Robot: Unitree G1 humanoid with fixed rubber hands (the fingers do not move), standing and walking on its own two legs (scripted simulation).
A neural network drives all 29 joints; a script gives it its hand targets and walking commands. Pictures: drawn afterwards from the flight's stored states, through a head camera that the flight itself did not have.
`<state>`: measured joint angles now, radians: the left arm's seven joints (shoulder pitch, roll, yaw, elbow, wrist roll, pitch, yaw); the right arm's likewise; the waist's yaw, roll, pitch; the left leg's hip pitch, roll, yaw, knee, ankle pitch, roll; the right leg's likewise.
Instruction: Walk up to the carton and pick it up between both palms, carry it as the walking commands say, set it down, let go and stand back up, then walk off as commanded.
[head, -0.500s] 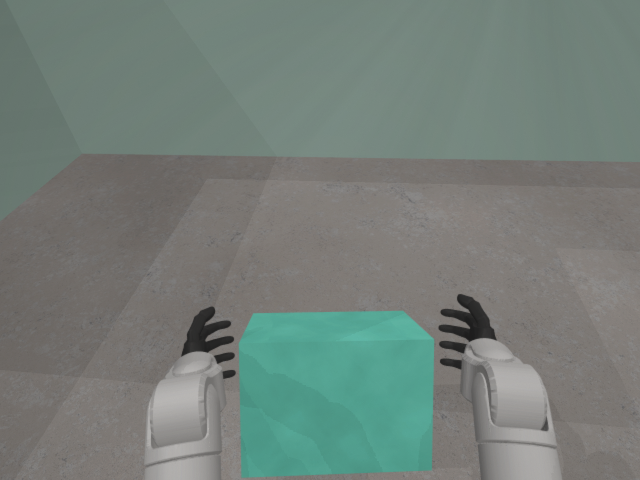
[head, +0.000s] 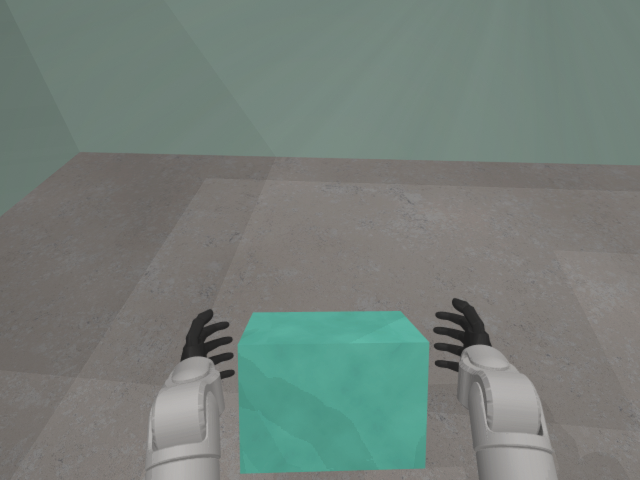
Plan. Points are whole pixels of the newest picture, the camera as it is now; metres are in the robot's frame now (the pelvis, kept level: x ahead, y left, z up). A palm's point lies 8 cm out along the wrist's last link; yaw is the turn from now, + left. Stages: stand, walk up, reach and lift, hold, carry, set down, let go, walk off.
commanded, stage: carry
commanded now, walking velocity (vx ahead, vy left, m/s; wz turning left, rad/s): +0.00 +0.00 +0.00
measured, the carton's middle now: (330, 382) +0.34 +0.01 -0.10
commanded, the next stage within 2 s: hold in 0.70 s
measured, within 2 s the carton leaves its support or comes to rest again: neither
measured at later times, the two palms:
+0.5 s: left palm (207, 368) +0.28 +0.16 +0.06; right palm (481, 359) +0.27 -0.18 +0.05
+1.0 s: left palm (221, 406) +0.24 +0.14 +0.03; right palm (514, 427) +0.20 -0.19 +0.03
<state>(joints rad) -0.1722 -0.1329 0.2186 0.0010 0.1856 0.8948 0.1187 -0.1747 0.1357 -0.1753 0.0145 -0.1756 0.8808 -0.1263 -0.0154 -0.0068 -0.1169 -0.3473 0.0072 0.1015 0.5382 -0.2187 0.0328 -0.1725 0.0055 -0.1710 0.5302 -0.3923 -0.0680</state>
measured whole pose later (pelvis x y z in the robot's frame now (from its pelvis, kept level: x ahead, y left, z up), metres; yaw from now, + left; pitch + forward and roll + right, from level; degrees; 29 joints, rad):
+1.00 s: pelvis -0.01 +0.02 +0.02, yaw -9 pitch -2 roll +2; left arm 0.04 -0.13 0.14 0.08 0.19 0.71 0.05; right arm -0.02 0.13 -0.17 0.12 -0.23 0.71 -0.09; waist -0.02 -0.03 -0.07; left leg -0.15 -0.04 0.02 0.32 -0.09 0.03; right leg -0.06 0.02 0.05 0.38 -0.27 -0.04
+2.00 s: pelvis -0.06 +0.09 -0.04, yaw -8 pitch +23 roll -2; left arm -0.42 -0.14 0.36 0.52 0.17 0.21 0.12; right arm -0.51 0.06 -0.48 0.60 -0.24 0.20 0.09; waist 0.03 0.00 -0.08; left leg -0.96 -0.10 -0.03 0.72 -0.16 0.05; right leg -0.86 0.04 0.07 0.78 -0.32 0.02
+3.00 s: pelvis -0.09 +0.08 -0.19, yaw -11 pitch +48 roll -5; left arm -0.64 -0.07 0.33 0.51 0.06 0.22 0.39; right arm -0.68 0.04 -0.37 0.59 -0.11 0.24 -0.07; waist 0.03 -0.01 -0.27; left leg -1.90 -0.08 -0.04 1.40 -0.33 0.03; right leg -1.78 0.09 0.01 1.47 -0.52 0.02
